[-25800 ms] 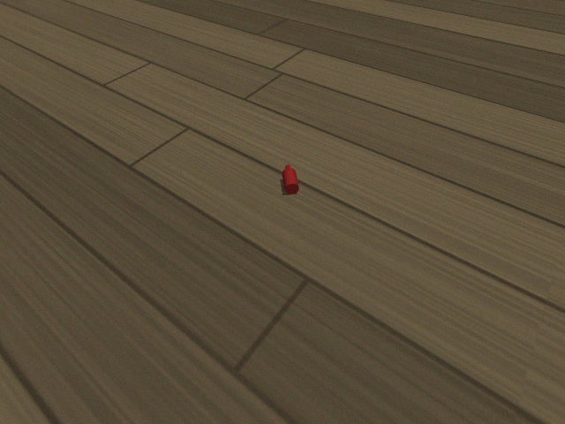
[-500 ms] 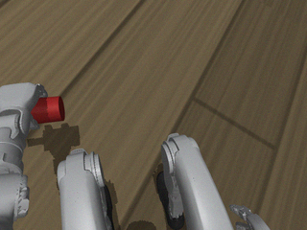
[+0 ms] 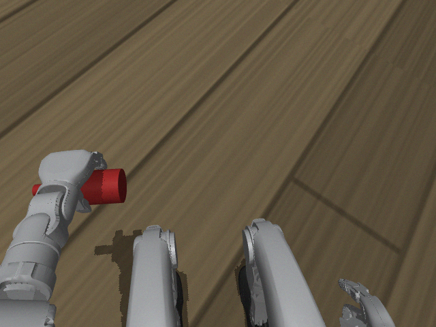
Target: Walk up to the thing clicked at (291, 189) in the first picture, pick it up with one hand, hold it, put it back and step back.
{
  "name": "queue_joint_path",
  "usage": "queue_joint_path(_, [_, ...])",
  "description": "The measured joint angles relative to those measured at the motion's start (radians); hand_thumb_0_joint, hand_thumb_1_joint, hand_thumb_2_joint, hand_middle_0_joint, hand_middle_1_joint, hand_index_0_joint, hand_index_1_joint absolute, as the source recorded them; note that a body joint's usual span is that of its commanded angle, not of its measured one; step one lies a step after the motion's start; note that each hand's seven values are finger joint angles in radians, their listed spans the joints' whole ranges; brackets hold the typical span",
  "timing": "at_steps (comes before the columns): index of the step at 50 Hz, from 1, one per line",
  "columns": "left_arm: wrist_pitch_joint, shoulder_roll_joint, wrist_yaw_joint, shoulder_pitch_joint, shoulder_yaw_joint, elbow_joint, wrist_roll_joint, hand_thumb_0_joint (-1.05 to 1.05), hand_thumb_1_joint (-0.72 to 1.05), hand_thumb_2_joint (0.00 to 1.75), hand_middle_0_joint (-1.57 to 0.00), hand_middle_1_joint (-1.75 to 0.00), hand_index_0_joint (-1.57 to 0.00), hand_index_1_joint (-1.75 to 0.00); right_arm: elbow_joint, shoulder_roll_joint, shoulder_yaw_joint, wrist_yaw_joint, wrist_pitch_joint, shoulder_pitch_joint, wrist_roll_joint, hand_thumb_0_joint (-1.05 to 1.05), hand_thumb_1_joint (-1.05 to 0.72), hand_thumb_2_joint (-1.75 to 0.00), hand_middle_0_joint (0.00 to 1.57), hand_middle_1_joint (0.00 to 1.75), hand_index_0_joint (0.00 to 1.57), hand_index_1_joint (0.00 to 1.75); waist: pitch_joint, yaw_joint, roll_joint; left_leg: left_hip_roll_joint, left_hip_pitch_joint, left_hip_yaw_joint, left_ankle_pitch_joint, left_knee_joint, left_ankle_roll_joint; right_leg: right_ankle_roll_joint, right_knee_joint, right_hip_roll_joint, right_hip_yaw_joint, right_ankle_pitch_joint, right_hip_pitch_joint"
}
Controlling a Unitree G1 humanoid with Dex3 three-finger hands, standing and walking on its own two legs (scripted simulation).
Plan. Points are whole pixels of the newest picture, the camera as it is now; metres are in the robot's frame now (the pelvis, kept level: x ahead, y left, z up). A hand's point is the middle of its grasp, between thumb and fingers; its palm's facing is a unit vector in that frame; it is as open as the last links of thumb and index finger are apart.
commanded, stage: lift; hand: left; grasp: from above
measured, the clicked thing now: (80, 188) +0.40 +0.29 -0.14
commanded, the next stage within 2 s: hold in 1.00 s
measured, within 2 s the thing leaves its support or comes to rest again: neither
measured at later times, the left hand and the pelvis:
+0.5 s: hand (17, 174) +0.35 +0.26 +0.10, palm faces -0.47 -0.07 -0.88, open 9.7 cm; pelvis +0.03 +0.00 +0.18, yaw +3 degrees
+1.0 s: hand out of the picture +0.37 +0.24 +0.18, palm faces -0.44 -0.08 -0.89, open 9.6 cm; pelvis +0.07 +0.00 +0.26, yaw +3 degrees
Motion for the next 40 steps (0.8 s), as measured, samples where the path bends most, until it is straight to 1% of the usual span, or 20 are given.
queue_joint_path(7, [0.046,-0.031,-0.021,0.091,-0.035,-0.073,-0.035,-0.01,0.04,0.34,-0.85,-0.19,-0.87,-0.27,0.006,0.008,0.003,-0.035,0.004,-0.003,0.018,0.01,-0.89,-0.9,0.2,0.3,0.21,0.3,-0.006,0.011,0.004,0.0,0.207,0.012,0.022,-0.174,0.0,-0.001,-0.174,-0.002,0.007,0.028,0.202])
queue_joint_path(12, [0.056,-0.055,-0.035,0.148,-0.058,-0.097,-0.045,-0.01,0.03,0.35,-0.85,-0.2,-0.87,-0.27,0.017,0.014,0.009,-0.058,0.003,0.009,0.029,0.01,-0.89,-0.9,0.2,0.3,0.21,0.3,-0.006,0.016,0.006,0.002,0.374,0.025,0.045,-0.311,0.001,0.0,-0.312,-0.003,0.016,0.055,0.364])
queue_joint_path(16, [0.055,-0.077,-0.034,0.177,-0.077,-0.089,-0.041,-0.01,0.02,0.36,-0.86,-0.2,-0.87,-0.27,0.033,0.018,0.011,-0.074,-0.003,0.022,0.036,0.01,-0.89,-0.9,0.2,0.3,0.21,0.3,-0.001,0.021,0.009,0.003,0.512,0.035,0.066,-0.421,0.001,0.0,-0.423,-0.003,0.024,0.081,0.498])
queue_joint_path(24, [0.042,-0.114,-0.016,0.176,-0.101,0.008,-0.022,-0.01,0.02,0.36,-0.86,-0.2,-0.87,-0.28,0.062,0.021,0.01,-0.085,-0.028,0.06,0.041,0.01,-0.89,-0.9,0.2,0.3,0.21,0.3,0.015,0.027,0.011,0.003,0.744,0.053,0.118,-0.628,0.0,-0.001,-0.628,-0.003,0.038,0.139,0.722])
queue_joint_path(29, [0.034,-0.135,0.002,0.18,-0.112,0.041,-0.015,-0.01,0.02,0.36,-0.85,-0.19,-0.87,-0.27,0.072,0.017,0.005,-0.084,-0.042,0.079,0.041,0.01,-0.89,-0.9,0.2,0.3,0.21,0.3,0.037,0.032,0.012,0.002,0.861,0.065,0.148,-0.738,-0.001,-0.002,-0.734,-0.004,0.048,0.17,0.833])
queue_joint_path(33, [0.031,-0.154,0.016,0.193,-0.114,0.043,-0.017,-0.01,0.02,0.36,-0.86,-0.18,-0.87,-0.26,0.08,0.015,0.0,-0.082,-0.049,0.089,0.038,0.01,-0.9,-0.9,0.2,0.3,0.21,0.3,0.055,0.036,0.01,0.001,0.944,0.075,0.17,-0.819,-0.002,-0.003,-0.81,-0.006,0.056,0.193,0.911])
queue_joint_path(40, [0.037,-0.173,0.039,0.202,-0.119,0.036,-0.016,-0.01,0.03,0.35,-0.87,-0.15,-0.88,-0.24,0.083,0.014,-0.004,-0.078,-0.042,0.094,0.034,0.01,-0.9,-0.9,0.2,0.3,0.21,0.3,0.08,0.04,0.0,-0.003,1.072,0.086,0.205,-0.944,-0.004,-0.005,-0.928,-0.01,0.065,0.226,1.032])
